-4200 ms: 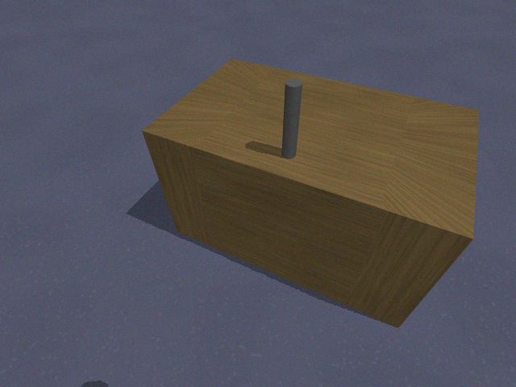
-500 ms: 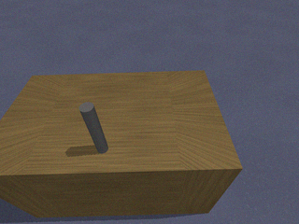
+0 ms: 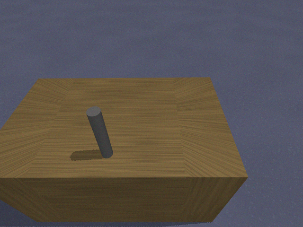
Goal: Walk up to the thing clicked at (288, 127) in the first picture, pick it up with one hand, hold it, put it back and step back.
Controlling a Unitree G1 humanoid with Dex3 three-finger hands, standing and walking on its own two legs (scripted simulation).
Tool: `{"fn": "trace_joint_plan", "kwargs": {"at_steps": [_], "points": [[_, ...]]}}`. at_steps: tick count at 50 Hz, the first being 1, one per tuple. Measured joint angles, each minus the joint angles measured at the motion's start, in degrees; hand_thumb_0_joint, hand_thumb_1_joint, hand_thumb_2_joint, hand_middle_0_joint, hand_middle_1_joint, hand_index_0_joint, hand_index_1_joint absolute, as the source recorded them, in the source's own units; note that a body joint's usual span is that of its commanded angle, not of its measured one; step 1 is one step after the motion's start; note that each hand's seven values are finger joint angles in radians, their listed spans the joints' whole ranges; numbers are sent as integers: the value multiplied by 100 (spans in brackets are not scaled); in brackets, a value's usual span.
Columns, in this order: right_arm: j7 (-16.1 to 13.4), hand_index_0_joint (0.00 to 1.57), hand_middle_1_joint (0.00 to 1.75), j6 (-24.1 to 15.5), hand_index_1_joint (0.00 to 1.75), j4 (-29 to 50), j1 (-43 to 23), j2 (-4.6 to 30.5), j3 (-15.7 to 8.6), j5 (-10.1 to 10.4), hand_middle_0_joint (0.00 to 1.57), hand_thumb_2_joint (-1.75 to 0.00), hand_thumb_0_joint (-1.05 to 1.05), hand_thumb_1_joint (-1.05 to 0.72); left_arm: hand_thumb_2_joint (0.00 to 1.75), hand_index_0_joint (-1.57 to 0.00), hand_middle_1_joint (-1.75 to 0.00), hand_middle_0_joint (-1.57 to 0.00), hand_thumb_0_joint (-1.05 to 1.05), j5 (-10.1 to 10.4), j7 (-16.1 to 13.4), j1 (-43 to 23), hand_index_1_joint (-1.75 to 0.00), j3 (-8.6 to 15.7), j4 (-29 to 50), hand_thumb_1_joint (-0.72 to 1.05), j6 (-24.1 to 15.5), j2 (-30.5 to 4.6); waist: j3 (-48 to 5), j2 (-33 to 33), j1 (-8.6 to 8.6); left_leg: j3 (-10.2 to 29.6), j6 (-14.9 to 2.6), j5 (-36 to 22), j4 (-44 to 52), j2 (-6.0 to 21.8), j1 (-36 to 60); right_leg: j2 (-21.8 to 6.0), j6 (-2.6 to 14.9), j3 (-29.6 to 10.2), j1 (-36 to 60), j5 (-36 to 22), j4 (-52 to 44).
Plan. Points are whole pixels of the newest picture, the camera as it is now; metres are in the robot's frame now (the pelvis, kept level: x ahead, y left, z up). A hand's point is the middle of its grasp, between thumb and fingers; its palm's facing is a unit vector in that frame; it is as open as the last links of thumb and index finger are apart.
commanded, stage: walk up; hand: left
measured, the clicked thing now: (101, 135) +0.46 +0.21 -0.06
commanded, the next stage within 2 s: stand in 0.40 s
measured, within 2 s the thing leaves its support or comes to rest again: neither
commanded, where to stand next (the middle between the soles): +0.06 -0.01 m, yaw +1 degrees
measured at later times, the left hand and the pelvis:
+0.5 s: hand out of the picture +0.07 +0.25 -0.16, palm faces +0.00 -0.94 -0.34, open 7.4 cm; pelvis +0.00 +0.00 +0.00, yaw +0 degrees
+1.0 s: hand out of the picture +0.05 +0.26 -0.16, palm faces -0.02 -0.94 -0.34, open 7.4 cm; pelvis -0.01 +0.00 +0.00, yaw +0 degrees
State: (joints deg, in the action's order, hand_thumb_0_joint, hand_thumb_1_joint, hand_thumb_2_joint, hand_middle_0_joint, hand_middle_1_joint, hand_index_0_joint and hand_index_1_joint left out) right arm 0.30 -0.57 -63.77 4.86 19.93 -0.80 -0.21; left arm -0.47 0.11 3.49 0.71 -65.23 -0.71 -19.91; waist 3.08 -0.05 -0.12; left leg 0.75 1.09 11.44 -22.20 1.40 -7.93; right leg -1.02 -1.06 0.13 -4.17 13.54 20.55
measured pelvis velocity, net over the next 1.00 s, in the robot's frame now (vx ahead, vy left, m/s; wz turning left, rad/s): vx -0.01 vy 0.00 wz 0.00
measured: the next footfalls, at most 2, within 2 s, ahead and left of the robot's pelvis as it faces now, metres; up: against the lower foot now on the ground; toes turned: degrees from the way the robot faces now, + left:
none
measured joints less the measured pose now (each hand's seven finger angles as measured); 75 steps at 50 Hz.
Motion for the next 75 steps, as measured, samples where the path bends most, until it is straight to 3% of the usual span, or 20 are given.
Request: {"fn": "trace_joint_plan", "kwargs": {"at_steps": [75], "points": [[33, 20, 30, 13, 30, -124, 173, 31, 79, -9, 20, -89, 1, -91, 90, -21, -30, -21, 1, 0, 17, 381, -30, -102, 63, 91, -21, -39, 19, 4, 5, 34, 7, -287, 291, -26, -86, -25, -12, 36, -112, -225, -201]]}}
